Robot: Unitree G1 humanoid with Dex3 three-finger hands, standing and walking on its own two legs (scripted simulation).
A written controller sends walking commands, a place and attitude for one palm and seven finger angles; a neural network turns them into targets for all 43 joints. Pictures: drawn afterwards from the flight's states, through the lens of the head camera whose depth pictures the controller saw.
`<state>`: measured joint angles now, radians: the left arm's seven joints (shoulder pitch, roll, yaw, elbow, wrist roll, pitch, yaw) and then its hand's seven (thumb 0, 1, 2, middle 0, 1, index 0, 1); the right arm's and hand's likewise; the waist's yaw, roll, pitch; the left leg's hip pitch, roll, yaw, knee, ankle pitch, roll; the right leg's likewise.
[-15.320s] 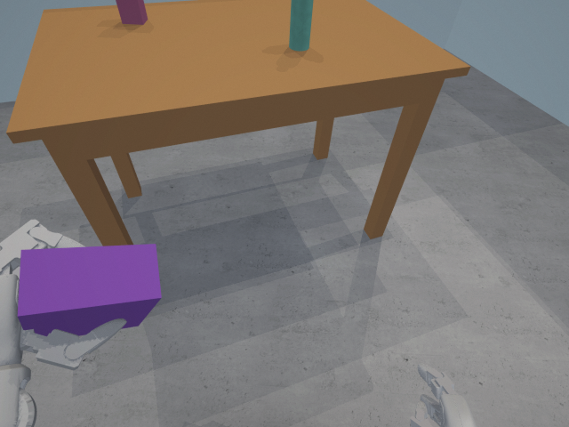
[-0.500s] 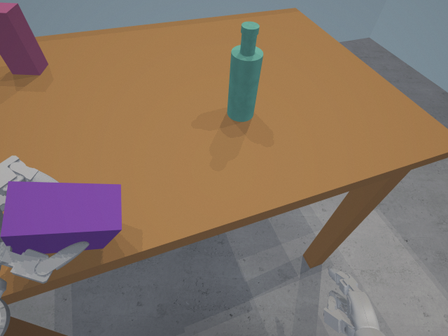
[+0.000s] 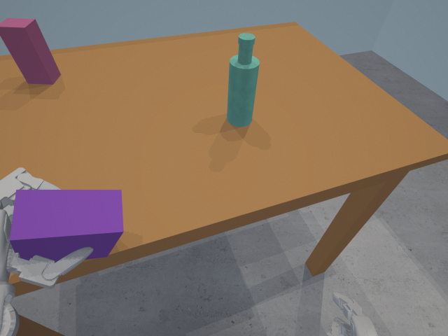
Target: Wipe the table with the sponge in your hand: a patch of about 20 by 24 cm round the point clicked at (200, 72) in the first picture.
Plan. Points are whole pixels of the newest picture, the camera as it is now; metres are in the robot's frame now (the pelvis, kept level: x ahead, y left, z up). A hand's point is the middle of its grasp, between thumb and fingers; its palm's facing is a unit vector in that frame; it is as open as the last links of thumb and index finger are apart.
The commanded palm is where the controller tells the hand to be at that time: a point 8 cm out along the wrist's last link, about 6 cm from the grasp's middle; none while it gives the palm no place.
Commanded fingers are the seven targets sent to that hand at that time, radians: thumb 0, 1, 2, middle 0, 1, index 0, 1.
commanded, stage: shuffle to correct the standing spot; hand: left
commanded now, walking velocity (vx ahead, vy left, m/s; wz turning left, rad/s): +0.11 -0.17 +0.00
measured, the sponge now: (84, 228) +0.23 +0.21 +0.14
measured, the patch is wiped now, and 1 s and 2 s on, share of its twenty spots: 0.00 0.00 0.00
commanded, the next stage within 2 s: come to a stop and stand still in 0.36 s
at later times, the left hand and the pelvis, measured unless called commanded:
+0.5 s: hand (76, 209) +0.24 +0.22 +0.16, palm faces +0.33 -0.84 -0.43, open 10.0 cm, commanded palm +0.19 +0.25 +0.18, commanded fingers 0.00 0.10 1.30 -1.20 -1.60 -1.20 -1.60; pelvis +0.02 -0.02 +0.00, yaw -2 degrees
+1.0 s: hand (62, 211) +0.24 +0.24 +0.16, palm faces +0.34 -0.83 -0.45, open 10.0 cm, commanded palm +0.20 +0.27 +0.18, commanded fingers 0.00 0.10 1.30 -1.20 -1.60 -1.20 -1.60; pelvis +0.03 +0.00 +0.00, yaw -2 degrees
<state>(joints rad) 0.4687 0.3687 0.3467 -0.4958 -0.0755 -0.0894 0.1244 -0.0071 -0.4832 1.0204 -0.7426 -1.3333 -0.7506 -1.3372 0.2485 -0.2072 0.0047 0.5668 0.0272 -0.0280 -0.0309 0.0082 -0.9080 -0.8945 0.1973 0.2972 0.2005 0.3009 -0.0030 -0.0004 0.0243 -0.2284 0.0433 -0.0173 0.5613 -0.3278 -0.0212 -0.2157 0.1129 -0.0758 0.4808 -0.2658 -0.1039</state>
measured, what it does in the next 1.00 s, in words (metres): steps on the spot: left foot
